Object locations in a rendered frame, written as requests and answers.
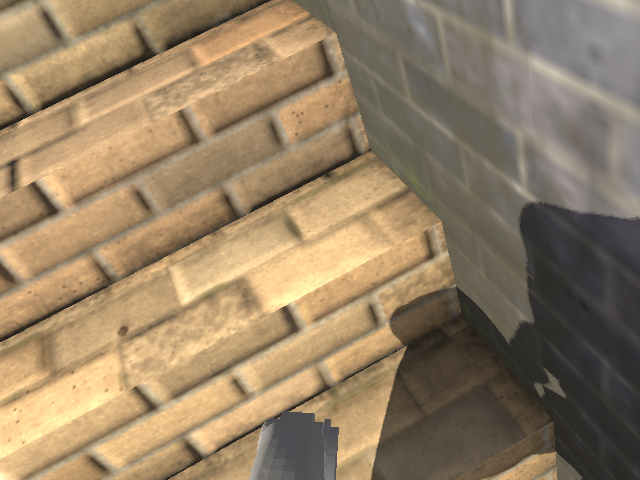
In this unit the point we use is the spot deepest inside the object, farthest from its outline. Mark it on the left robot shin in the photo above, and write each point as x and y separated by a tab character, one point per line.
265	425

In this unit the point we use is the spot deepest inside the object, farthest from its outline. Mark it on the robot left thigh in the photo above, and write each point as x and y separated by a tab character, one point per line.
297	448

